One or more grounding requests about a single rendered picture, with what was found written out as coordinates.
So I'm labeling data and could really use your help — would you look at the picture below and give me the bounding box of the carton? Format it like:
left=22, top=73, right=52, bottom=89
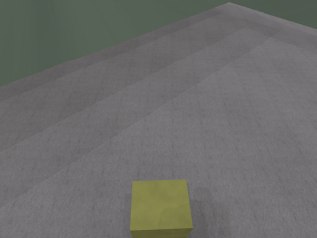
left=130, top=179, right=193, bottom=238

